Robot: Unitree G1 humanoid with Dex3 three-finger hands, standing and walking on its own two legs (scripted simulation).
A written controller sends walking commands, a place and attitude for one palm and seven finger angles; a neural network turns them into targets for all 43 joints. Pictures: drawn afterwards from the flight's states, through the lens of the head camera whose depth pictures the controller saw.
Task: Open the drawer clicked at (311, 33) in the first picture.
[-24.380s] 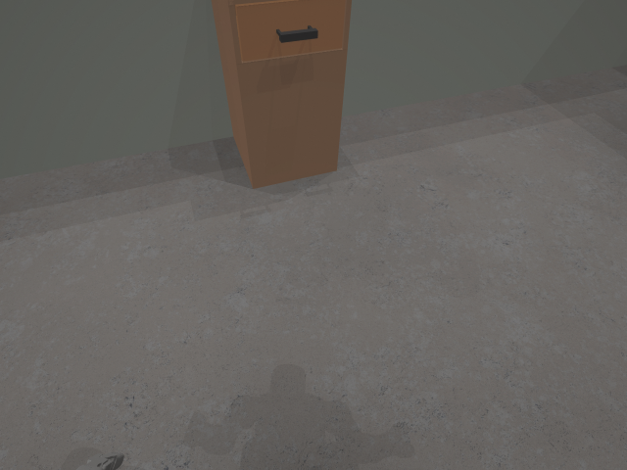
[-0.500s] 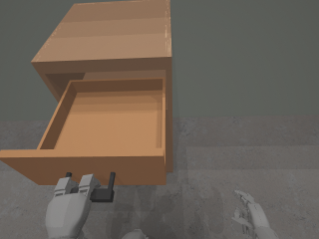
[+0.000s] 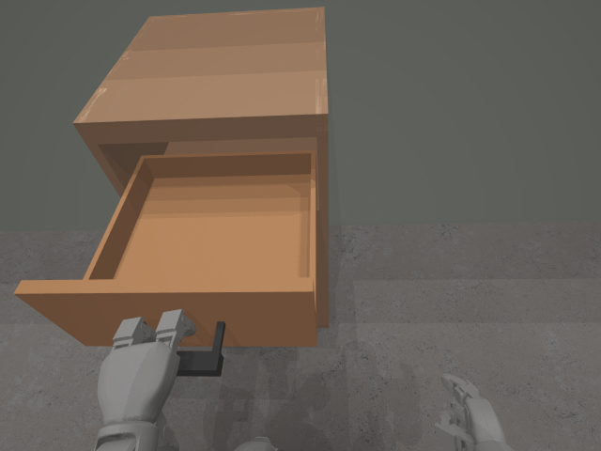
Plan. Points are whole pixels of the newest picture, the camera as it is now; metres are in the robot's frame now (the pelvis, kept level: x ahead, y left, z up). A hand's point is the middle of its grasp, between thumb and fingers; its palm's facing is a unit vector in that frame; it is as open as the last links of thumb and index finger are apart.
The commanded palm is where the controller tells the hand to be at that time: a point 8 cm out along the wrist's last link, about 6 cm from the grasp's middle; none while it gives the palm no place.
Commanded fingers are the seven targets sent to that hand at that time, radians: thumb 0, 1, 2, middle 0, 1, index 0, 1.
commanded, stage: lift the hand off the handle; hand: left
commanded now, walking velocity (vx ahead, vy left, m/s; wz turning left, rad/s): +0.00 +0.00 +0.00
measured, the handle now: (176, 346) +0.26 +0.20 -0.01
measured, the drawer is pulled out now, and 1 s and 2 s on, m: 0.30 0.30 0.30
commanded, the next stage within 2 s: draw the hand back to the body in 1.08 s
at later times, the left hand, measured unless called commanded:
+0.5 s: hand (136, 362) +0.21 +0.21 +0.06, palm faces +0.05 -0.16 -0.99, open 13.8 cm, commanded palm +0.19 +0.21 +0.12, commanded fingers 0.00 -0.50 0.30 -0.30 -1.20 -0.30 -1.20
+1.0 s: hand (125, 322) +0.23 +0.20 +0.13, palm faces +0.09 -0.18 -0.98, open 13.8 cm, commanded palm +0.19 +0.20 +0.19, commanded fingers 0.00 -0.50 0.30 -0.30 -1.20 -0.30 -1.20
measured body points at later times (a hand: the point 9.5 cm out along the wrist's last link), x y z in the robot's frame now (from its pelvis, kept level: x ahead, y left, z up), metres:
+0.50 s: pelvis +0.02 +0.01 +0.02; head +0.03 -0.03 +0.47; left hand +0.21 +0.22 +0.11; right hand +0.24 -0.20 -0.07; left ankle +0.03 +0.13 -0.68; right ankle -0.01 -0.08 -0.68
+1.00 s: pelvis +0.03 +0.01 +0.04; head +0.03 -0.03 +0.49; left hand +0.22 +0.21 +0.18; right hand +0.26 -0.18 -0.05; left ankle +0.03 +0.13 -0.68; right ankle -0.01 -0.08 -0.68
